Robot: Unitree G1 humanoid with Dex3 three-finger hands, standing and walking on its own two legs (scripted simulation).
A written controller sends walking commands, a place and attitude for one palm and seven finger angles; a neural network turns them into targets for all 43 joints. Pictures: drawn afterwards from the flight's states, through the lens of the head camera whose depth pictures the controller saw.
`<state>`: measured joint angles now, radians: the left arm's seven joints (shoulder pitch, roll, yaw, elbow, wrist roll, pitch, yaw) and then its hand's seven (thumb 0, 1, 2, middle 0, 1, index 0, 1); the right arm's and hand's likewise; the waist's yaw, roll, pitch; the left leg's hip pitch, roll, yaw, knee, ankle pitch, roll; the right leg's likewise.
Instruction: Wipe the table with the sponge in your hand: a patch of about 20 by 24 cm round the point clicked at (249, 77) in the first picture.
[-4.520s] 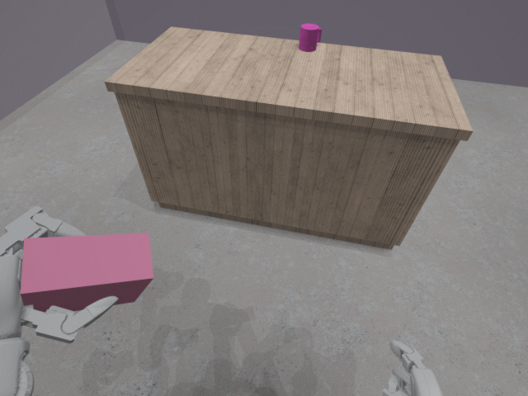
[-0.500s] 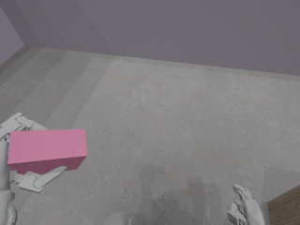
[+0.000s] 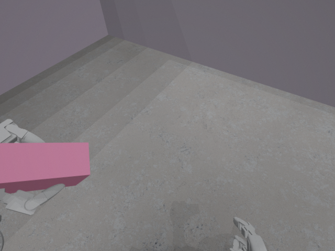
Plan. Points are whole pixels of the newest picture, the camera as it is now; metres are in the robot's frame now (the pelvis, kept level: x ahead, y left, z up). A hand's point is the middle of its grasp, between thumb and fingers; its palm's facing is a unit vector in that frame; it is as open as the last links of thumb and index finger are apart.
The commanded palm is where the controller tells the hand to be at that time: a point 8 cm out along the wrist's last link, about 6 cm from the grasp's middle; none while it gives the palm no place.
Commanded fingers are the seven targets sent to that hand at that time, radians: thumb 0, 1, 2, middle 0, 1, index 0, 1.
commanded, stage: walk to a spot facing it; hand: left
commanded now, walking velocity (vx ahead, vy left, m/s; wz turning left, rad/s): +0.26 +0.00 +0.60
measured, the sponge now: (57, 167) +0.21 +0.21 +0.17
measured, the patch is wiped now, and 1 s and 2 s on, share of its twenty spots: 0.00 0.00 0.00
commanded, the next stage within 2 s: turn to face it in 1.00 s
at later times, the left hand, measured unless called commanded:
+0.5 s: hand out of the picture +0.16 +0.31 +0.18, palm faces +0.63 -0.66 -0.41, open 9.9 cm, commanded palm +0.08 +0.33 +0.18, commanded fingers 0.00 0.10 1.30 -1.20 -1.60 -1.20 -1.60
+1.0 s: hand (1, 176) +0.19 +0.30 +0.17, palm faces +0.68 -0.55 -0.48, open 9.9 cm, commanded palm +0.11 +0.32 +0.18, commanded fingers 0.00 0.10 1.30 -1.20 -1.60 -1.20 -1.60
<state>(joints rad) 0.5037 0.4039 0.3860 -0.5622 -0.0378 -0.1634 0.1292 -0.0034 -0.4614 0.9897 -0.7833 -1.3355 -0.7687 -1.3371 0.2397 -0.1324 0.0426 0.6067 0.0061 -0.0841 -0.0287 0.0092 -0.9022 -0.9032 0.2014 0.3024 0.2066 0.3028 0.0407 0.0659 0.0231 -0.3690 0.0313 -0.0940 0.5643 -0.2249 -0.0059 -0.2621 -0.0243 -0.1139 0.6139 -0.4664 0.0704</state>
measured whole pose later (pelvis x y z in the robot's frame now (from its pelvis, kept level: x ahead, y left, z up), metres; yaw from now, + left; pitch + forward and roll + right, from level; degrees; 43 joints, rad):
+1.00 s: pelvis +0.11 +0.00 +0.01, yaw +29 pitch -1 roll +2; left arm 0.50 0.37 0.34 -0.56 -0.01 -0.17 0.14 0.00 -0.46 1.00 -0.78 -1.34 -0.76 -1.35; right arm 0.17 -0.27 -0.05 0.62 -0.01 -0.05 -0.06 0.01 -0.91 -0.90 0.20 0.30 0.20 0.30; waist -0.01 -0.02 0.11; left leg -0.52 0.08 0.10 1.05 -0.37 -0.04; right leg -0.23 -0.14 -0.25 0.53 -0.27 -0.02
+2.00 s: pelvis +0.15 -0.01 +0.00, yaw +9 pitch +0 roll +2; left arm 0.49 0.41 0.40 -0.54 -0.02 -0.18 0.14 0.00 -0.47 1.00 -0.77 -1.35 -0.75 -1.35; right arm 0.21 -0.24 -0.04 0.52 0.01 0.02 -0.03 0.01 -0.91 -0.90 0.19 0.30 0.20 0.30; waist 0.02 -0.05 0.04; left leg -0.23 0.07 0.13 0.55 -0.32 -0.04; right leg -0.50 0.08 0.03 0.87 -0.39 0.01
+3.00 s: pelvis +0.00 -0.09 -0.01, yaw -27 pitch -1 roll -2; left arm 0.39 0.41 0.38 -0.52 -0.01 -0.17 0.13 0.00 -0.47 1.00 -0.77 -1.35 -0.75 -1.36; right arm 0.20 -0.15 0.04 0.53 0.01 -0.04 0.03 0.01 -0.90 -0.90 0.20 0.30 0.21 0.30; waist 0.03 0.08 0.16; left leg -0.31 0.28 0.15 0.77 -0.41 -0.10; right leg -0.30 -0.01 -0.12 0.61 -0.23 0.00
